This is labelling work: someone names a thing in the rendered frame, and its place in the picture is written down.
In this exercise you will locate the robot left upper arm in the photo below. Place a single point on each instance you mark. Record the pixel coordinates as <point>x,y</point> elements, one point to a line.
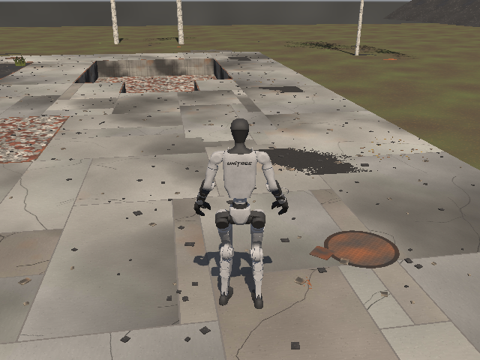
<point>216,158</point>

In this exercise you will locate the left robot hand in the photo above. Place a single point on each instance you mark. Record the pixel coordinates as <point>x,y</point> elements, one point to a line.
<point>204,206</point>

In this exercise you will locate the right robot hand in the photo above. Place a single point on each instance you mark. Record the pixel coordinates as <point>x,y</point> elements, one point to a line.
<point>284,206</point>

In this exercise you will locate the robot right upper arm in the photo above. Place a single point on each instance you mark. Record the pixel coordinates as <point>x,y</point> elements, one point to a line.
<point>264,159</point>

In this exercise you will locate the right robot thigh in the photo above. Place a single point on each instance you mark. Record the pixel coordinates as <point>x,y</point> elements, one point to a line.
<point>257,226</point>

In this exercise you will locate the robot left forearm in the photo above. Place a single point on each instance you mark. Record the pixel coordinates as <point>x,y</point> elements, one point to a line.
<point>201,197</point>

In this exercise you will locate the robot right forearm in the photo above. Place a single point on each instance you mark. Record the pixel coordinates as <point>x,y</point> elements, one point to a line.
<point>278,194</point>

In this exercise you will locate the humanoid robot torso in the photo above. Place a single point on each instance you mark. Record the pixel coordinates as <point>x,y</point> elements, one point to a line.
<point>239,175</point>

